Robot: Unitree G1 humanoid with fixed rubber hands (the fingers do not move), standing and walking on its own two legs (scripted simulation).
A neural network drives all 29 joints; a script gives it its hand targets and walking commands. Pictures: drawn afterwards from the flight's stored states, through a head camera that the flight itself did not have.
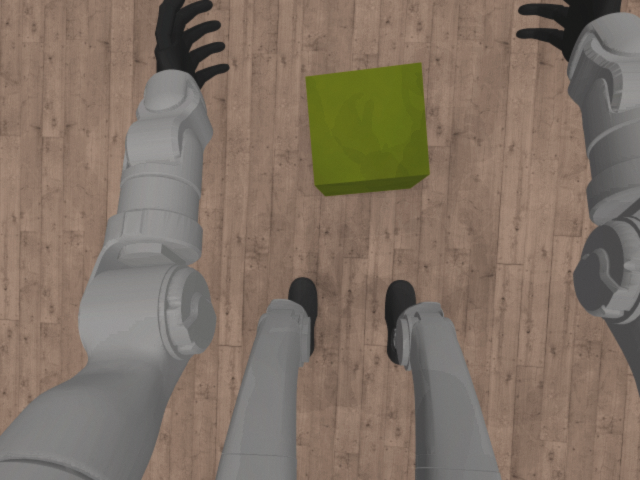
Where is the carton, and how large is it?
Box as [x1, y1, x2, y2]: [305, 63, 429, 195]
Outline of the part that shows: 420,63 305,77 314,183 324,195 409,188 429,174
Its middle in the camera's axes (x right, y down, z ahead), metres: +0.10 -0.22 +0.82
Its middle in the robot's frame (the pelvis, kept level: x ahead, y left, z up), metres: +0.55 -0.01 -0.53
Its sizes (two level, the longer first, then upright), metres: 0.210 0.200 0.250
